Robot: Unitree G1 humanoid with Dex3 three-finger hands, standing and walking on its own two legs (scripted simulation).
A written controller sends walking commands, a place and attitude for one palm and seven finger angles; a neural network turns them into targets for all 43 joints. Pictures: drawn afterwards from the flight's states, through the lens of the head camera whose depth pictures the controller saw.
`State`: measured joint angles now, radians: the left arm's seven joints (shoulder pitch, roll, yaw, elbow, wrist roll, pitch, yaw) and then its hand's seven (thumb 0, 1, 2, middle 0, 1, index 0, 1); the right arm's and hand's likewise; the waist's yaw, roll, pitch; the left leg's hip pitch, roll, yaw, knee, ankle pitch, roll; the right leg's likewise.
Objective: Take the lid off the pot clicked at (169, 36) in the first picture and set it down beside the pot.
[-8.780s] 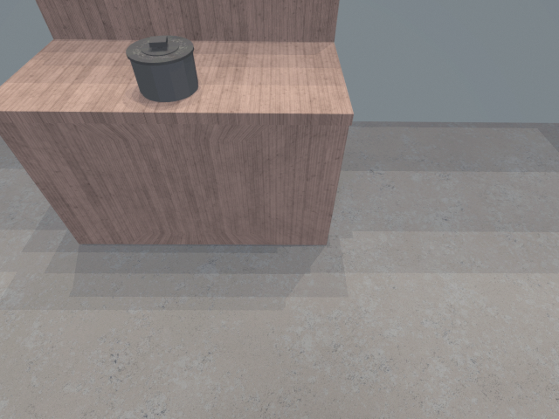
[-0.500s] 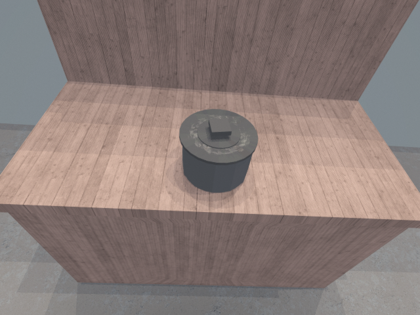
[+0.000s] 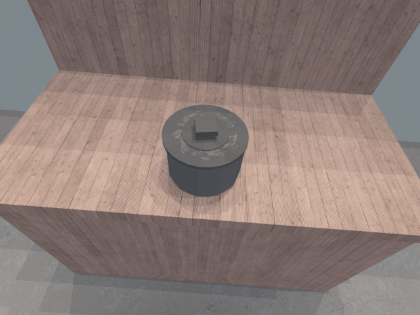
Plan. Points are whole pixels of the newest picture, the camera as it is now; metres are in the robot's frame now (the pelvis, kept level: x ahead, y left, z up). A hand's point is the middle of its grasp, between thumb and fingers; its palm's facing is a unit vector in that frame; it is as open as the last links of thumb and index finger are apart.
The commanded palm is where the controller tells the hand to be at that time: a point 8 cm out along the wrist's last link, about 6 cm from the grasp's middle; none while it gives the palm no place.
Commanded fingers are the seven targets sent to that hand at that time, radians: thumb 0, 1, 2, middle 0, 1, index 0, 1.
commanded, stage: shuffle to correct the standing spot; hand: left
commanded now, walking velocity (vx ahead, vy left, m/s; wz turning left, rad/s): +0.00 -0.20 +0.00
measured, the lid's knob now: (205, 126) +0.48 +0.04 +0.08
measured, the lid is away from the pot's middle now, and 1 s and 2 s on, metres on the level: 0.00 0.00 0.00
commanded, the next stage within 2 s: come to a stop and stand still in 0.60 s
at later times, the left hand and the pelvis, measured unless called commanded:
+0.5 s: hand out of the picture +0.05 +0.18 -0.18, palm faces +0.01 -0.99 -0.17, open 7.4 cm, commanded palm none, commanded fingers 0.00 0.90 0.90 -0.20 -0.30 -0.20 -0.30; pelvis +0.00 -0.02 +0.01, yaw -2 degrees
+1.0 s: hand out of the picture +0.03 +0.08 -0.18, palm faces -0.01 -0.99 -0.14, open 7.3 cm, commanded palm none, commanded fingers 0.00 0.90 0.90 -0.20 -0.30 -0.20 -0.30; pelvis +0.02 -0.08 +0.01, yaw -3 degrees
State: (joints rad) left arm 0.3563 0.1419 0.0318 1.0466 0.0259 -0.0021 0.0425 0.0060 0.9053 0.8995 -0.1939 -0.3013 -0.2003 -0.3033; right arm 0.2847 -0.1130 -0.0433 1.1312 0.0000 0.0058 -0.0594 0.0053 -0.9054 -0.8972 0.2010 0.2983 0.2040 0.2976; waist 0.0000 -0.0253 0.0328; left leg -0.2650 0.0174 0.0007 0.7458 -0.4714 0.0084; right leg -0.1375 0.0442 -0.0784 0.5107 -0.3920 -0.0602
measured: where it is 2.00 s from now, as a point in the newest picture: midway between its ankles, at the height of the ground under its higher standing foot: outside the picture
